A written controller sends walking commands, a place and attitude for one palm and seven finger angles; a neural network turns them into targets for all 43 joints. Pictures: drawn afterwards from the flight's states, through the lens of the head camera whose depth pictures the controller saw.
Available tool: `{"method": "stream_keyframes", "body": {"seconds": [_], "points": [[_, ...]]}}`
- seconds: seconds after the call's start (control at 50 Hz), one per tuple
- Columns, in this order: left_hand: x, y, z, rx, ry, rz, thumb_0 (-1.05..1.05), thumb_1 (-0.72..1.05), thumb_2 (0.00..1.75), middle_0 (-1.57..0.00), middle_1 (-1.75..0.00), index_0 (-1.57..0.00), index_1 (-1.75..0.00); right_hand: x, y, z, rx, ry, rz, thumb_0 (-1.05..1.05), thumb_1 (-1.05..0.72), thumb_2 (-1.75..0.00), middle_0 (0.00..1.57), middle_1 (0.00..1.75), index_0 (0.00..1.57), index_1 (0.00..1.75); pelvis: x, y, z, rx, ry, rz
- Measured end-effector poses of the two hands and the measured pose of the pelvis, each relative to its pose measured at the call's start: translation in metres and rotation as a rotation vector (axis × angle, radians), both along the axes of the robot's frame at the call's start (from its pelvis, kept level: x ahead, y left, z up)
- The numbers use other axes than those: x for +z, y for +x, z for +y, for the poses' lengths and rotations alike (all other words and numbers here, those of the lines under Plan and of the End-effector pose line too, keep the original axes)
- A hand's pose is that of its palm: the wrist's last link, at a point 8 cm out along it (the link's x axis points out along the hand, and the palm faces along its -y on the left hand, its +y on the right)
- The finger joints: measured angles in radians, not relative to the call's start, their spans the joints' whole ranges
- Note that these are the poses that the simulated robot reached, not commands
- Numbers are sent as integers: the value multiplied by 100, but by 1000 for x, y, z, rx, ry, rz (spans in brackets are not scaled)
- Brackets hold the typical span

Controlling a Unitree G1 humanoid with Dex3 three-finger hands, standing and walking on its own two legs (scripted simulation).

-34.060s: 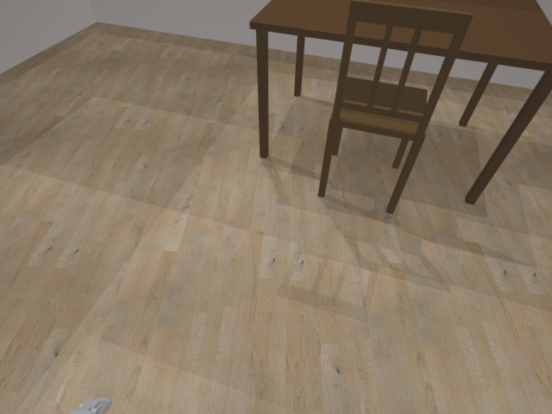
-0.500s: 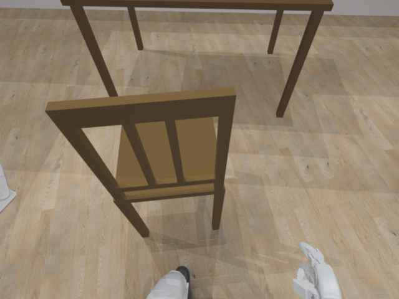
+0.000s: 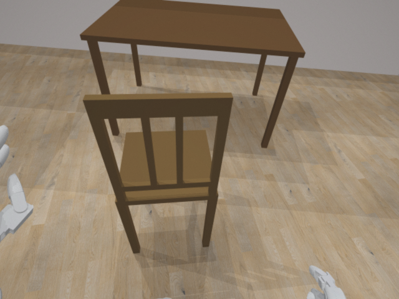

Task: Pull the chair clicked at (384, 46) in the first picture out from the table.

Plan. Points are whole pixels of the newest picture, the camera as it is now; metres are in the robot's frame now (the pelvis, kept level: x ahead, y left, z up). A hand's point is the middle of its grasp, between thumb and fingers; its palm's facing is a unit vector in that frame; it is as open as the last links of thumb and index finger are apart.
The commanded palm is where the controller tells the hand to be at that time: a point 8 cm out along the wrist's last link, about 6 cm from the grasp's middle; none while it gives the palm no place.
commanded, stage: stop stepping back and stand still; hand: left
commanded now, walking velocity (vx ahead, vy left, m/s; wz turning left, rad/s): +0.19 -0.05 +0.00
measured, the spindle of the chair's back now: (150, 153) +0.53 +0.18 -0.06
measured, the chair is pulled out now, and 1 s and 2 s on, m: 0.62 0.62 0.62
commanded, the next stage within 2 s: let the arm hang, fingers relaxed in 0.88 s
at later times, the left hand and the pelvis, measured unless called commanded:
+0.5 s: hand out of the picture +0.16 +0.29 +0.17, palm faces +0.46 -0.79 -0.40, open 7.5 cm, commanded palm +0.09 +0.33 +0.19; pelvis -0.04 +0.02 +0.02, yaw +1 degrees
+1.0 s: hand out of the picture +0.14 +0.32 +0.16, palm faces +0.44 -0.78 -0.44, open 7.5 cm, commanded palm none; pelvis -0.05 +0.05 +0.02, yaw +2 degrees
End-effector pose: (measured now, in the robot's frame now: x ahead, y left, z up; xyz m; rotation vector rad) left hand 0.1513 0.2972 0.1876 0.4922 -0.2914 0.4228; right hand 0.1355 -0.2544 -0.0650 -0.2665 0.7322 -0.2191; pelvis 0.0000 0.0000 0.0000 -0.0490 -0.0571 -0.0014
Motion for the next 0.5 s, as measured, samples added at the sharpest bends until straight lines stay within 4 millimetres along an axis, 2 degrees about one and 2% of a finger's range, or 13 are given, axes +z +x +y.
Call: {"method": "stream_keyframes", "body": {"seconds": [0.06,0.12,0.24,0.3,0.36,0.42,0.5], "points": [[1,-2,9,11,6,-8,2,89,90,-21,-30,-21,-30,-7,-15,11,-21,21,4,1,-90,-90,20,30,20,30,-2,-9,5,-1,0,-6],[12,-8,11,7,48,-3,2,89,90,-21,-30,-21,-30,-10,-27,27,-12,79,4,1,-90,-90,20,30,20,30,2,-19,4,19,4,4],[22,-41,1,-6,112,71,2,89,90,-21,-30,-21,-30,-22,-41,47,56,159,46,1,-90,-90,20,30,20,30,7,-36,1,33,14,18],[15,-52,6,24,65,101,1,89,90,-21,-30,-21,-30,-21,-49,45,58,160,88,1,-90,-90,21,30,20,30,14,-36,3,4,43,24],[3,-51,16,72,8,117,1,89,90,-21,-30,-21,-30,-14,-50,38,50,124,89,1,-90,-90,21,30,20,30,19,-36,7,11,64,34],[-5,-43,24,86,-33,96,2,89,90,-21,-30,-21,-30,-7,-43,31,48,65,58,2,-90,-90,21,30,20,30,15,-38,14,27,46,38],[-2,-39,27,39,-33,74,2,89,90,-21,-30,-21,-30,7,-32,29,17,29,9,2,-90,-90,20,30,20,30,15,-45,24,21,54,23]]}}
